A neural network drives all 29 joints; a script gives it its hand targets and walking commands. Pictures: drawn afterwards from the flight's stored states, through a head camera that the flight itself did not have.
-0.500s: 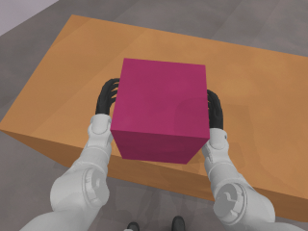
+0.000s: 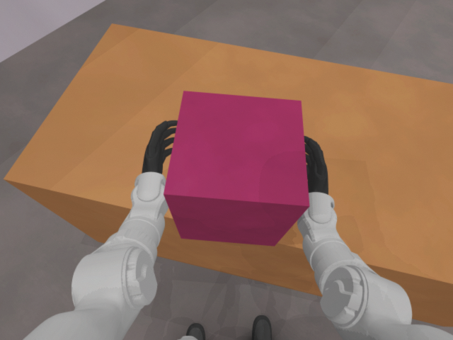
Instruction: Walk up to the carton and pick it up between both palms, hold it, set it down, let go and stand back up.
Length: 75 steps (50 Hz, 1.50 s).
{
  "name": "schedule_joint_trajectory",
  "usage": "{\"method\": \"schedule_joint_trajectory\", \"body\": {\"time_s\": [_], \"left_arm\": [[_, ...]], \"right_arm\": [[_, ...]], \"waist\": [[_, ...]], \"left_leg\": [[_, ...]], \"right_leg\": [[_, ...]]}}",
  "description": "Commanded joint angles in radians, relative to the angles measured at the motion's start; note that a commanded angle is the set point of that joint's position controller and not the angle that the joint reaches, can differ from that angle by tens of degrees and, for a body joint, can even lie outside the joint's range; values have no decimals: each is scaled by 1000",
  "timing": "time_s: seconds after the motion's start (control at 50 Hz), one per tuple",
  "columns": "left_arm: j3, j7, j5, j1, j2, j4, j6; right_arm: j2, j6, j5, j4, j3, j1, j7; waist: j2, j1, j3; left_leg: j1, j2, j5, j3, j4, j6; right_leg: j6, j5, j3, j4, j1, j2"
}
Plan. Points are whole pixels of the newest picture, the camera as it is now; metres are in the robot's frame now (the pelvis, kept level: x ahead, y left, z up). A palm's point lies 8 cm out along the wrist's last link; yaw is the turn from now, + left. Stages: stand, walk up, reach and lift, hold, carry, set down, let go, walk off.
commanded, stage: reach and lift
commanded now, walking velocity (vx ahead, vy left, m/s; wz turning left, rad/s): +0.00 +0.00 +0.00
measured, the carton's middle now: (234, 177) +0.41 +0.02 -0.04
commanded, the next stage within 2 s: none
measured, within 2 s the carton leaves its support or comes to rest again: leaves its support in 0.16 s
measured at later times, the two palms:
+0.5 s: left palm (148, 148) +0.43 +0.18 +0.03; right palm (311, 164) +0.41 -0.12 +0.02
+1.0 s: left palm (144, 123) +0.40 +0.16 +0.14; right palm (350, 142) +0.39 -0.14 +0.13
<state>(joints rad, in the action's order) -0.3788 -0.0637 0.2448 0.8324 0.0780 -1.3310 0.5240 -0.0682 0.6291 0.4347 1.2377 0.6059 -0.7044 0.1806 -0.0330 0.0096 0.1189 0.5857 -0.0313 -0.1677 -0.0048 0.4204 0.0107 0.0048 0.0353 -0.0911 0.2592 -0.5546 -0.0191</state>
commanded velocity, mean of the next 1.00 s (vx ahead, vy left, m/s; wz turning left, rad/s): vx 0.00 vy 0.00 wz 0.00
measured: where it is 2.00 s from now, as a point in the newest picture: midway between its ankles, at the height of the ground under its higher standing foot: outside the picture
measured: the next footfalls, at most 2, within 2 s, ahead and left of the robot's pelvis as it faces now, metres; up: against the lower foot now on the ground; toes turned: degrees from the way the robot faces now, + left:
none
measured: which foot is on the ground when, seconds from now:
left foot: down 0.00-1.00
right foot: down 0.00-1.00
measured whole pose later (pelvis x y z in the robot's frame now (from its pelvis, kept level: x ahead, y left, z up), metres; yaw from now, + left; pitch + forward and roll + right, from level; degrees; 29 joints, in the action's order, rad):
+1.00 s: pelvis +0.00 +0.01 +0.01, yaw +0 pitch +1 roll -2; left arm -0.22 -0.14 0.14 0.72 0.01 -0.77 -0.13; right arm 0.08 -0.02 -0.14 0.83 0.07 -0.66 0.17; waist -0.01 -0.03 0.07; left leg 0.20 -0.02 -0.21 0.00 0.40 0.00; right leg 0.03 0.08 -0.05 0.24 -0.18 -0.02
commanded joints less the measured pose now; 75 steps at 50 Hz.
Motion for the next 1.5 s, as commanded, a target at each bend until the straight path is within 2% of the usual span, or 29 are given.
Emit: {"method": "schedule_joint_trajectory", "body": {"time_s": [0.0, 0.04, 0.06, 0.08, 0.16, 0.22, 0.26, 0.28, 0.36, 0.38, 0.42, 0.46, 0.54, 0.62, 0.66, 0.7, 0.76, 0.8, 0.86, 0.88, 0.9, 0.92, 0.96, 1.04, 1.1, 1.18, 1.3, 1.4, 1.48], "left_arm": [[241, 122, 56, 491, -577, 11, 42], [252, 124, 36, 488, -571, 0, 46], [224, 135, 12, 561, -532, -12, 64], [241, 140, -11, 578, -539, -17, 72], [230, 148, -30, 606, -521, -43, 88], [260, 157, -62, 603, -528, -60, 98], [279, 157, -72, 571, -539, -56, 100], [283, 157, -72, 527, -562, -73, 93], [342, 158, -107, 513, -578, -66, 95], [348, 153, -124, 524, -601, -20, 96], [436, 143, -158, 525, -646, 58, 86], [507, 128, -191, 525, -702, 164, 71], [651, 95, -243, 537, -808, 358, 3], [755, 56, -243, 554, -869, 608, -116], [750, 51, -241, 535, -866, 642, -200], [684, 57, -208, 515, -832, 612, -294], [600, 73, -171, 431, -827, 564, -426], [537, 89, -136, 402, -821, 535, -516], [489, 110, -125, 395, -840, 596, -599], [479, 115, -122, 428, -846, 605, -619], [555, 100, -89, 316, -908, 692, -650], [576, 99, -105, 320, -900, 732, -672], [594, 107, -124, 344, -893, 789, -707], [570, 141, -128, 378, -833, 842, -753], [552, 164, -121, 404, -786, 866, -786], [549, 172, -122, 412, -761, 907, -825], [464, 181, -76, 338, -696, 910, -898], [429, 216, -42, 289, -680, 941, -956], [486, 233, -54, 279, -714, 994, -974]], "right_arm": [[-567, 39, 126, 9, -356, -534, -149], [-574, 32, 110, 4, -388, -536, -148], [-593, 24, 97, -23, -395, -594, -152], [-593, 18, 96, -16, -391, -602, -153], [-608, -2, 66, -1, -428, -618, -162], [-630, -5, 31, 28, -486, -596, -155], [-624, -8, -8, 35, -532, -582, -154], [-624, -3, -36, 11, -568, -590, -154], [-625, -18, -100, 10, -660, -572, -142], [-634, -23, -137, -17, -697, -576, -142], [-651, -35, -163, -54, -731, -542, -134], [-666, -55, -223, -163, -795, -545, -131], [-674, -134, -294, -311, -857, -516, -123], [-669, -253, -408, -440, -925, -509, -100], [-644, -325, -454, -543, -947, -557, -98], [-618, -413, -474, -548, -935, -583, -102], [-575, -510, -514, -587, -901, -622, -106], [-546, -569, -533, -571, -873, -633, -113], [-535, -602, -552, -661, -856, -690, -133], [-538, -609, -552, -656, -838, -710, -140], [-484, -618, -591, -672, -875, -602, -144], [-490, -626, -601, -718, -896, -617, -140], [-513, -646, -600, -751, -897, -617, -134], [-553, -684, -551, -752, -868, -608, -122], [-582, -700, -532, -766, -858, -630, -115], [-606, -712, -548, -844, -893, -691, -107], [-569, -747, -568, -849, -907, -676, -95], [-524, -753, -571, -859, -889, -637, -91], [-514, -739, -580, -915, -894, -645, -91]], "waist": [[84, -4, 646], [73, -1, 657], [40, 24, 661], [44, 4, 653], [20, 15, 663], [22, 6, 701], [29, 2, 724], [32, 17, 711], [-1, -7, 699], [9, -5, 716], [51, -41, 725], [82, -54, 779], [151, -104, 776], [237, -123, 680], [203, -95, 611], [135, -69, 496], [90, -38, 361], [72, -27, 262], [58, -12, 288], [56, -18, 302], [92, -51, 369], [97, -44, 363], [79, -80, 362], [19, -110, 242], [18, -107, 213], [32, -82, 283], [-15, -47, 298], [-37, -65, 248], [-17, -100, 232]], "left_leg": [[-173, 34, 222, 87, -15, 61], [-154, 35, 212, 85, -13, 54], [-42, 43, 137, 98, -25, 28], [13, 46, 91, 97, -33, 22], [67, 55, 44, 98, -37, -1], [60, 58, 81, 88, -20, 1], [18, 56, 189, 77, 11, 11], [4, 56, 253, 68, 23, 16], [-39, 56, 345, 42, 50, 28], [-72, 53, 375, 35, 55, 30], [-163, 46, 466, 13, 77, 58], [-257, 44, 595, -7, 114, 77], [-402, 40, 679, -55, 136, 106], [-540, 26, 750, -85, 156, 132], [-522, 31, 638, -88, 125, 123], [-467, 42, 451, -75, 62, 94], [-422, 38, 300, -71, -5, 68], [-423, 36, 228, -67, -57, 53], [-465, 37, 241, -50, -86, 53], [-466, 46, 254, -32, -87, 53], [-588, 13, 370, -37, -56, 99], [-588, 33, 396, -31, -34, 106], [-591, 43, 377, -23, -39, 102], [-468, 78, 146, -7, -114, 51], [-397, 95, 27, 1, -149, 23], [-383, 107, 6, 9, -144, 3], [-421, 107, -14, 23, -157, -29], [-458, 104, 11, 36, -165, -24], [-488, 95, 83, 29, -146, 2]], "right_leg": [[-25, -152, -17, 83, 388, 41], [-21, -179, -10, 97, 413, 39], [-10, -161, 14, 103, 477, 18], [-10, -174, 19, 127, 511, 7], [8, -223, 40, 173, 575, -2], [11, -279, 46, 191, 592, -1], [14, -383, 42, 204, 595, 10], [9, -446, 43, 213, 602, 12], [22, -508, 35, 217, 601, 34], [15, -506, 46, 212, 590, 37], [9, -500, 29, 200, 528, 55], [2, -524, 33, 190, 490, 72], [-18, -384, 30, 153, 354, 94], [-50, -252, 38, 98, 284, 112], [-50, -151, 42, 75, 285, 106], [-41, -47, 46, 49, 328, 98], [-27, 27, 46, 28, 408, 92], [-22, 58, 49, 13, 445, 89], [-21, 33, 45, -3, 521, 89], [-17, 17, 40, -3, 528, 86], [-32, -53, 44, -6, 525, 110], [-29, -71, 43, -18, 537, 112], [-18, -83, 42, -21, 545, 110], [7, -41, 56, -27, 610, 71], [21, -19, 64, -21, 648, 43], [33, -47, 66, -2, 698, 30], [52, -28, 57, 5, 722, 37], [55, -54, 40, -5, 736, 52], [48, -129, 25, -1, 745, 63]]}}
